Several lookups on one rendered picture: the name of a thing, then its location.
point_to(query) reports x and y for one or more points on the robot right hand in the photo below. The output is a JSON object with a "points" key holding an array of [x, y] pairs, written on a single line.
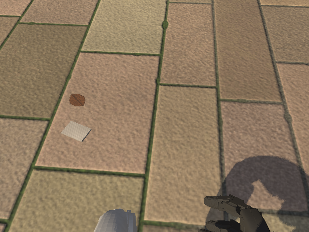
{"points": [[250, 219]]}

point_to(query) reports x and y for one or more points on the robot left thigh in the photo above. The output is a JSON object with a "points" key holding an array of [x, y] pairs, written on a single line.
{"points": [[117, 221]]}

